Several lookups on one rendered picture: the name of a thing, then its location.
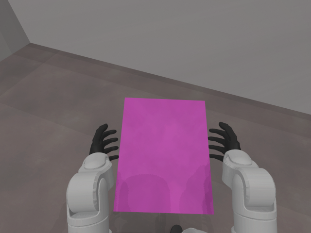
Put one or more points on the robot right forearm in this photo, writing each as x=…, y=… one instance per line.
x=253, y=194

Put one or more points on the right robot hand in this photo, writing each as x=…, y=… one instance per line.
x=229, y=142

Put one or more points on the robot left forearm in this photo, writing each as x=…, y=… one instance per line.
x=87, y=196

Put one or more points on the carton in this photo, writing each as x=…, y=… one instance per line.
x=164, y=164

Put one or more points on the left robot hand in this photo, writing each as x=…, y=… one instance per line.
x=98, y=144

